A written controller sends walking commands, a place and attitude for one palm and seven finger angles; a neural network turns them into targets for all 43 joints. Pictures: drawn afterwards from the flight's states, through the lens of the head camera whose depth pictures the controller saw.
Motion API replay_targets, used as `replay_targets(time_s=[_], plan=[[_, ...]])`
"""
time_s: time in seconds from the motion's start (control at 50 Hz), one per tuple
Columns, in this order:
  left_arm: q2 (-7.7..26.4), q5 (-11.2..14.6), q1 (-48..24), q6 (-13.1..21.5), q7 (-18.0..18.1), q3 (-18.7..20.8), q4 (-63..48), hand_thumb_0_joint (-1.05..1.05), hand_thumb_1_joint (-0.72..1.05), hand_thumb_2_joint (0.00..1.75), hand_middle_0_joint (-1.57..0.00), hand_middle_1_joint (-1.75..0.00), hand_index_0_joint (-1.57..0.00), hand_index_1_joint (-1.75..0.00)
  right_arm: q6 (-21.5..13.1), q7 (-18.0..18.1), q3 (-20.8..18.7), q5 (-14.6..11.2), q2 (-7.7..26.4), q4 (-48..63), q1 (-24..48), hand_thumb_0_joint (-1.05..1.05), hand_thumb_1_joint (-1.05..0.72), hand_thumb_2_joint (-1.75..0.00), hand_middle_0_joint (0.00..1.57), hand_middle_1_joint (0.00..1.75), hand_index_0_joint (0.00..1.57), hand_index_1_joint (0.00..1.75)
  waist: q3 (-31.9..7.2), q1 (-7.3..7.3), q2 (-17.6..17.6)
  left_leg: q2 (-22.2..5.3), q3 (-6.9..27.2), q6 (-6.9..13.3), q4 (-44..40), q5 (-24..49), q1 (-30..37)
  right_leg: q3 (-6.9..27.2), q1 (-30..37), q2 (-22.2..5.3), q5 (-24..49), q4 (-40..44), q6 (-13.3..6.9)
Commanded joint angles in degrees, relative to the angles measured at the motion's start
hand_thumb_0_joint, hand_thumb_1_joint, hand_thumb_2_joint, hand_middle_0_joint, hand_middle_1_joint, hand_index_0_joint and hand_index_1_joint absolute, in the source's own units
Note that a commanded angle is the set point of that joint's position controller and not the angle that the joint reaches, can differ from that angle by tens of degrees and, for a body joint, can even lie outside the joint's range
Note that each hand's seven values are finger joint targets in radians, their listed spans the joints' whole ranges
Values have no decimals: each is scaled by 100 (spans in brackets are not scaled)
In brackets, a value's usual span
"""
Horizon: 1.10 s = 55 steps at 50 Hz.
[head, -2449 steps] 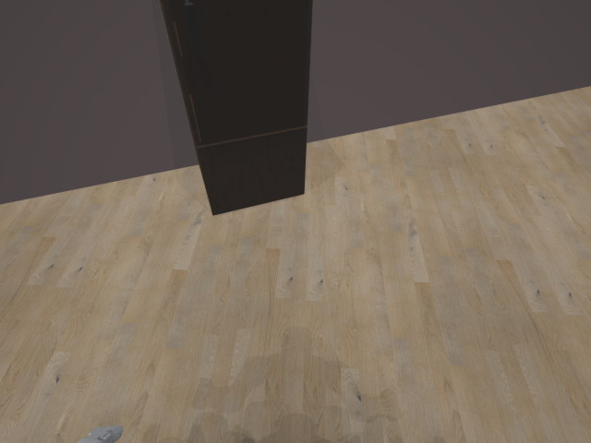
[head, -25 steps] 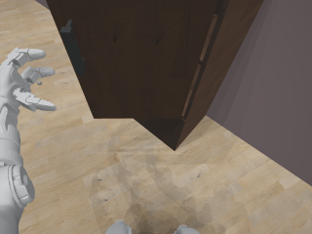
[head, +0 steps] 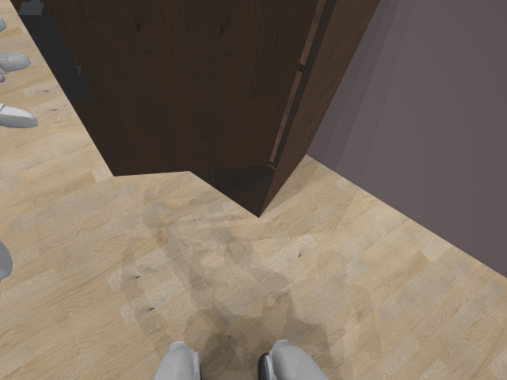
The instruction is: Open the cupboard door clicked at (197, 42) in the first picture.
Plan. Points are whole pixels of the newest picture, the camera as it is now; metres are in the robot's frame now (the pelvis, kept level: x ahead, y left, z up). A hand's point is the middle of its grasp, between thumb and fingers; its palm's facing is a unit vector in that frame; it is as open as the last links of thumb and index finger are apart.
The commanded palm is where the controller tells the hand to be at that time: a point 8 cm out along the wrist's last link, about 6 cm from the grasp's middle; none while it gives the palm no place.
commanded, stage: move the hooked fingers beside the handle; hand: left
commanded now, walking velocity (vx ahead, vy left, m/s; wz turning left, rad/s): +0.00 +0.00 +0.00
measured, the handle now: (59, 47) +0.58 +0.24 +0.12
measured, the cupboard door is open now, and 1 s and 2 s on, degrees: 43 43 43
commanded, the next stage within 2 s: slide the fingers in behind the handle in 0.76 s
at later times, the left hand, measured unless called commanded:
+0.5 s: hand out of the picture +0.50 +0.31 +0.11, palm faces +0.05 -1.00 +0.02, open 14.0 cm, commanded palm +0.49 +0.35 +0.11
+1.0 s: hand (10, 81) +0.51 +0.28 +0.12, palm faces +0.04 -1.00 +0.00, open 14.0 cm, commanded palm +0.49 +0.32 +0.11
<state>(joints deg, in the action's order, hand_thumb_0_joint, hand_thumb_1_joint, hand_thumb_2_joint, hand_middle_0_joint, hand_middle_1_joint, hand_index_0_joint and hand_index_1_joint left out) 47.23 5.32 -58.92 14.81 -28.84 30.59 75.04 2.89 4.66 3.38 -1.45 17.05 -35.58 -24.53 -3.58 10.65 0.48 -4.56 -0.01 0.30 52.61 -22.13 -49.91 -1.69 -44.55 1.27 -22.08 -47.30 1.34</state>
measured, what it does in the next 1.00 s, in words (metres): stands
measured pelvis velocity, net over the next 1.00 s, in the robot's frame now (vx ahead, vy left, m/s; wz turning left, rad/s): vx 0.00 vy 0.00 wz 0.00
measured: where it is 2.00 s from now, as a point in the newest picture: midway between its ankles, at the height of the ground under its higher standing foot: outside the picture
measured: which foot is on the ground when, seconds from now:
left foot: down 0.00-1.00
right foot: down 0.00-1.00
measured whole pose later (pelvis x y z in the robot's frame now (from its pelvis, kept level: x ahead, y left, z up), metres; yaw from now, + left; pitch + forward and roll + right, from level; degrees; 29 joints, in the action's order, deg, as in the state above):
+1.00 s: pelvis +0.00 +0.00 +0.00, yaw +0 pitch +20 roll -4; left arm 44.7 5.3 -56.9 14.8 -26.5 28.6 72.2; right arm 4.8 3.3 3.5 -1.0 16.2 -34.4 -25.0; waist -4.5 10.4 1.3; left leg -4.7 0.5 0.4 54.3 -23.4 -50.8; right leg -2.0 -44.9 1.5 -22.9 -48.0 1.5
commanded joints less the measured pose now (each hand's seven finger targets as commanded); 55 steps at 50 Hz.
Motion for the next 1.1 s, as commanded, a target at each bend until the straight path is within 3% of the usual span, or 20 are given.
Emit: replay_targets(time_s=[0.0, 0.14, 0.2, 0.26, 0.34, 0.38, 0.42, 0.44, 0.52, 0.54, 0.6, 0.68, 0.72, 0.74, 0.76, 0.84, 0.88, 0.92, 1.02, 1.08], plan=[[2219, 48, -2076, 247, 45, 356, -994, 0, -50, 30, -30, -120, -30, -120, -14, 59, -395, 49, 1122, 360, -991, 0, -90, -90, 20, 30, 20, 30, -2660, -166, 1027, 264, 179, 180, -395, 2111, 2262, -16, 645, 225, 1709, 451, -172], [2368, 126, -1815, 377, -54, 594, -1449, 0, -50, 30, -30, -120, -30, -120, 126, -19, -475, 92, 1163, 467, -1080, 0, -90, -90, 20, 30, 20, 30, -3004, -218, 1161, 196, 223, 127, -309, 2701, 2680, -87, 603, 293, 2045, 363, -184], [1942, 316, -1897, 534, -166, 426, -2061, 0, -50, 30, -30, -120, -30, -120, 163, -75, -512, 105, 1122, 452, -1079, 0, -90, -90, 20, 30, 20, 30, -3354, -233, 1620, 162, 274, 76, -257, 3315, 3358, -133, 421, 341, 2168, 343, -226], [1635, 362, -1724, 351, -217, 234, -1547, 0, -50, 30, -30, -120, -30, -120, 215, -91, -503, 76, 1120, 368, -1041, 0, -90, -90, 20, 30, 20, 30, -2713, -108, 1128, 166, 290, 110, -311, 2802, 2973, -180, 257, 339, 1894, 443, -197], [1438, 255, -1878, 143, -147, -59, -1298, 0, -50, 30, -30, -120, -30, -120, 197, -45, -465, 55, 1119, 384, -979, 0, -90, -90, 20, 30, 20, 30, -2217, -31, 1213, 196, 309, 124, -406, 2368, 2720, -190, -2, 291, 1570, 480, -210], [1427, 196, -2013, 191, -49, -91, -1415, 0, -50, 30, -30, -120, -30, -120, 173, -41, -463, 76, 1116, 388, -985, 0, -90, -90, 20, 30, 20, 30, -2274, 9, 1167, 173, 359, 108, -391, 2361, 2765, -200, -87, 276, 1485, 456, -213], [1490, 228, -2214, 368, 17, -15, -1719, 0, -50, 30, -30, -120, -30, -120, 154, -44, -472, 106, 1109, 378, -971, 0, -90, -90, 20, 30, 20, 30, -2643, -12, 1463, 154, 385, 52, -329, 2662, 3114, -191, -106, 284, 1572, 392, -230], [1618, 252, -2253, 451, 46, 128, -1798, 0, -50, 30, -30, -120, -30, -120, 149, -49, -480, 119, 1119, 364, -988, 0, -90, -90, 20, 30, 20, 30, -2793, -31, 1305, 142, 418, 44, -290, 2740, 3155, -196, -24, 292, 1627, 360, -234], [1730, 293, -2279, 609, 68, 278, -2044, 0, -50, 30, -30, -120, -30, -120, 143, -76, -488, 127, 1095, 349, -933, 0, -90, -90, 20, 30, 20, 30, -3259, -153, 1623, 124, 460, -25, -213, 3287, 3501, -184, 99, 302, 1849, 281, -244], [1399, 291, -2210, 553, 52, 29, -1960, 0, -50, 30, -30, -120, -30, -120, 143, -105, -473, 118, 1052, 360, -879, 0, -90, -90, 20, 30, 20, 30, -3154, -123, 1717, 136, 441, -26, -216, 3207, 3500, -197, 28, 301, 1796, 303, -237], [1522, 234, -1915, 319, 92, 110, -1482, 0, -50, 30, -30, -120, -30, -120, 168, -90, -441, 92, 1081, 410, -875, 0, -90, -90, 20, 30, 20, 30, -2732, -160, 1333, 185, 387, 49, -284, 2751, 2964, -214, 178, 298, 1717, 330, -243], [1333, 99, -2089, 139, 192, -200, -1302, 0, -50, 30, -30, -120, -30, -120, 167, -61, -420, 64, 1087, 444, -857, 0, -90, -90, 20, 30, 20, 30, -2229, 0, 1059, 180, 375, 93, -384, 2130, 2573, -210, -10, 258, 1390, 425, -197], [1533, 132, -2341, 304, 242, -33, -1644, 0, -50, 30, -30, -120, -30, -120, 141, -45, -433, 94, 1109, 438, -894, 0, -90, -90, 20, 30, 20, 30, -2621, -21, 1218, 169, 414, 67, -375, 2294, 2837, -194, 66, 272, 1452, 371, -214], [1364, 170, -2358, 369, 236, -109, -1715, 0, -50, 30, -30, -120, -30, -120, 123, -55, -439, 105, 1081, 433, -899, 0, -90, -90, 20, 30, 20, 30, -2764, 4, 1299, 174, 395, 67, -336, 2406, 2966, -181, 79, 275, 1534, 374, -219], [1547, 205, -2309, 433, 238, 74, -1696, 0, -50, 30, -30, -120, -30, -120, 119, -55, -438, 107, 1102, 416, -919, 0, -90, -90, 20, 30, 20, 30, -2825, -35, 1123, 170, 396, 74, -311, 2383, 2895, -168, 174, 281, 1557, 370, -217], [1421, 200, -2440, 471, 199, -74, -1447, 0, -50, 30, -30, -120, -30, -120, 100, -45, -416, 84, 1081, 324, -916, 0, -90, -90, 20, 30, 20, 30, -2657, 56, 1193, 183, 368, 96, -307, 2127, 2766, -144, 81, 279, 1433, 398, -200], [1584, 159, -2197, 384, 209, 40, -1367, 0, -50, 30, -30, -120, -30, -120, 107, -41, -414, 77, 1093, 347, -943, 0, -90, -90, 20, 30, 20, 30, -2689, -45, 1112, 195, 333, 117, -346, 2052, 2608, -130, 265, 270, 1465, 398, -196], [1373, 148, -2189, 351, 213, -126, -1496, 0, -50, 30, -30, -120, -30, -120, 103, -45, -424, 78, 1056, 360, -934, 0, -90, -90, 20, 30, 20, 30, -2823, -42, 1311, 202, 300, 113, -338, 2223, 2762, -119, 263, 258, 1599, 405, -193], [1579, 232, -1950, 293, 288, 167, -1493, 0, -50, 30, -30, -120, -30, -120, 115, -57, -445, 80, 1068, 404, -975, 0, -90, -90, 20, 30, 20, 30, -2730, -102, 816, 222, 197, 177, -357, 2110, 2370, -79, 671, 276, 1812, 448, -154], [1558, 203, -1912, 328, 318, 132, -1473, 0, -50, 30, -30, -120, -30, -120, 120, -71, -434, 57, 1037, 442, -935, 0, -90, -90, 20, 30, 20, 30, -2595, -97, 795, 265, 118, 200, -368, 1913, 2095, -20, 823, 265, 1832, 465, -142]])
